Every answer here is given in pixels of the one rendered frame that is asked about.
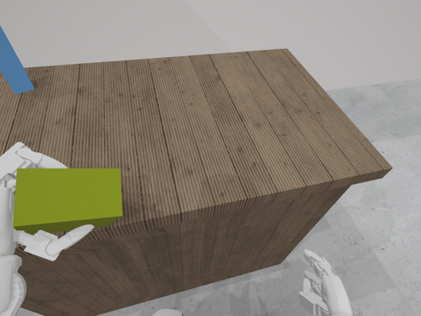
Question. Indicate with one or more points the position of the robot right hand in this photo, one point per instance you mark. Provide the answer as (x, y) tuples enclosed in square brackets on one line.
[(329, 296)]

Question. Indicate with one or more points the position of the robot left hand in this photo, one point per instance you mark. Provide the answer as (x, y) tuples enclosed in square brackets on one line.
[(42, 243)]

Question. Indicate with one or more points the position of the sponge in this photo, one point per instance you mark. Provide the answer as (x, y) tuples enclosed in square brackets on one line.
[(56, 200)]

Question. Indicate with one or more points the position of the left robot forearm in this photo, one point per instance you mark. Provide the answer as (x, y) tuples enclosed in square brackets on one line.
[(12, 285)]

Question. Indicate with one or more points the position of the table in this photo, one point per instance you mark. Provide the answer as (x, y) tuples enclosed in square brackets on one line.
[(227, 161)]

